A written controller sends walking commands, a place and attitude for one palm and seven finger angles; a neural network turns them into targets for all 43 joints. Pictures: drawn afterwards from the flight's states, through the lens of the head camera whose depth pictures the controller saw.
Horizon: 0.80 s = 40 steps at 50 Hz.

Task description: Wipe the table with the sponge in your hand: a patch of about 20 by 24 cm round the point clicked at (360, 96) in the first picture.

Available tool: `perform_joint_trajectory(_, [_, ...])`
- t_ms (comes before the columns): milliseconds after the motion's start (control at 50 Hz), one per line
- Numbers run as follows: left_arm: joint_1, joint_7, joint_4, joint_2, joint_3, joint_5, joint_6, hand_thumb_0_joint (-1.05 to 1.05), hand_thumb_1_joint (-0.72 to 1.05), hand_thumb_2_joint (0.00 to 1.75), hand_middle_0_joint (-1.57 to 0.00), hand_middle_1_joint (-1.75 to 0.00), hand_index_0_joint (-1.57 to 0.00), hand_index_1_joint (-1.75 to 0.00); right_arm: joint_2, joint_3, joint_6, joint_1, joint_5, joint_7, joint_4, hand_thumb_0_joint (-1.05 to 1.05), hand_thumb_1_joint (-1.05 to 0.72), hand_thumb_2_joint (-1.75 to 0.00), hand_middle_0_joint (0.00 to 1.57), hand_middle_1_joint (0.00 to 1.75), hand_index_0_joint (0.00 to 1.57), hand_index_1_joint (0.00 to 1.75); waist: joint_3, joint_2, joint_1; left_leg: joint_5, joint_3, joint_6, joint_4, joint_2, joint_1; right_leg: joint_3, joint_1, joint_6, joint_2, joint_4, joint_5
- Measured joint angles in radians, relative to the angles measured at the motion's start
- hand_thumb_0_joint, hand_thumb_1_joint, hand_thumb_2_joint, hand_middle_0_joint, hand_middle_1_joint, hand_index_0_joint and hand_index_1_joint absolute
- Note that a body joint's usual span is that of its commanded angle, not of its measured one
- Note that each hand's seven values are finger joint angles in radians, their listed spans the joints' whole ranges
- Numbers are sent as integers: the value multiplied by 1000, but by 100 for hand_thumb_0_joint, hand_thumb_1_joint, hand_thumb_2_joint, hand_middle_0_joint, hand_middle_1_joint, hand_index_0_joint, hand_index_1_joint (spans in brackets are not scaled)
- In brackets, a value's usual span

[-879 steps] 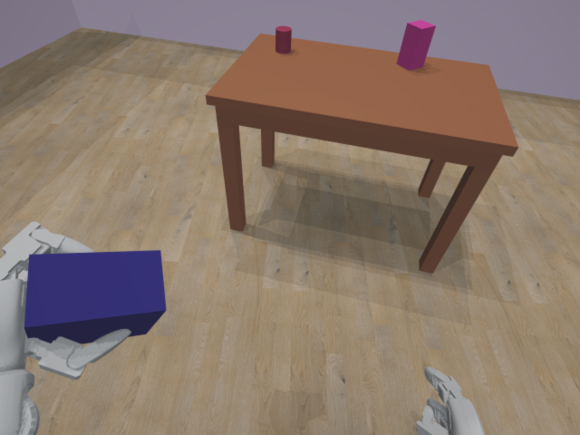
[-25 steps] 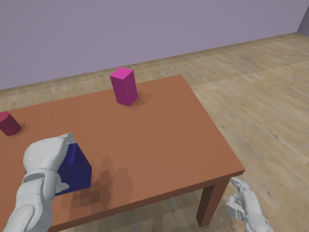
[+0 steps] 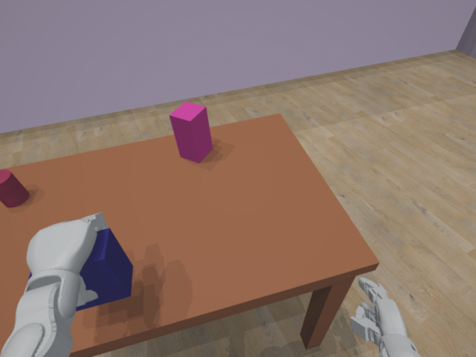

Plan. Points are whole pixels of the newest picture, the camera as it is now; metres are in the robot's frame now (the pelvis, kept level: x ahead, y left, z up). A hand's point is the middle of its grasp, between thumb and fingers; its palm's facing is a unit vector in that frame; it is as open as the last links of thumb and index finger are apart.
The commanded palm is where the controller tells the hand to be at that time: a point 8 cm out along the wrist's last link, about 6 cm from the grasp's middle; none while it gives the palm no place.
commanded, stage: move the sponge above the wiping area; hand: left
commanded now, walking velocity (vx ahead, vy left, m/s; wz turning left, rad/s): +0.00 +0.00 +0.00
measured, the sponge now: (92, 277) +0.20 +0.30 +0.02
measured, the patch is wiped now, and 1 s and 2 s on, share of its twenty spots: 0.00 0.00 0.00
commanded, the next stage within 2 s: lower the sponge onto the table in 1.42 s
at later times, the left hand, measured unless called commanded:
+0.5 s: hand (83, 265) +0.21 +0.31 +0.05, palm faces -0.04 -0.07 -1.00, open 10.6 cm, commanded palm +0.19 +0.30 +0.11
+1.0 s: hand (79, 267) +0.21 +0.33 +0.03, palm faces -0.07 -0.06 -1.00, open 10.6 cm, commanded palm +0.19 +0.32 +0.09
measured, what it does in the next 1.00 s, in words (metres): stands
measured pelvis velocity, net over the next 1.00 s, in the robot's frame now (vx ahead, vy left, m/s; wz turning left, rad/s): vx -0.01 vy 0.00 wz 0.00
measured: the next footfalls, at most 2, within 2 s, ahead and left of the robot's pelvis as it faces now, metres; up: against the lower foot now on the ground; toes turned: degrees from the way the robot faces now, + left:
none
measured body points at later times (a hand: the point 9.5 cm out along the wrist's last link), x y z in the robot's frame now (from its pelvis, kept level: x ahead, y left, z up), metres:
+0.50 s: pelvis -0.01 +0.00 +0.00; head -0.01 -0.03 +0.45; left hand +0.21 +0.31 +0.10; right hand +0.23 -0.21 -0.09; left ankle +0.01 +0.12 -0.74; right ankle +0.01 -0.13 -0.74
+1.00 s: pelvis -0.01 +0.00 +0.00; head +0.00 -0.02 +0.45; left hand +0.21 +0.33 +0.09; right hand +0.21 -0.22 -0.10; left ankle +0.01 +0.12 -0.74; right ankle +0.01 -0.13 -0.74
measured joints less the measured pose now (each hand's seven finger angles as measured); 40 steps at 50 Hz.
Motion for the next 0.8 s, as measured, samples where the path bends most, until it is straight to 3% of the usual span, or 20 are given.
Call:
perform_joint_trajectory(140, [14, 14, 5, -3, 8, 4, -29, 0, -54, 102, -66, -132, -69, -131, 3, -5, -5, 1, -2, 1, 3, 2, -91, -89, 20, 30, 20, 30, -4, -3, 2, -1, 0, 1, 4, -1, -6, 0, -4, 1, -1, 1, 1])
perform_joint_trajectory(500, [-34, 42, 95, -13, 0, 17, -30, 0, -54, 103, -66, -132, -69, -130, 10, -2, -4, 3, 4, -4, 13, 2, -90, -89, 20, 30, 20, 30, -7, -6, -6, 4, -2, -1, 11, 0, -24, -1, -23, -1, 0, 10, 4])
perform_joint_trajectory(800, [-35, 56, 179, 5, 39, 13, -93, 0, -54, 103, -66, -132, -69, -130, -6, -24, -14, 27, 7, -18, 27, 2, -91, -89, 20, 30, 20, 30, -6, -13, -10, -4, -6, -1, 35, 3, -48, -4, -41, -1, 4, 22, 1])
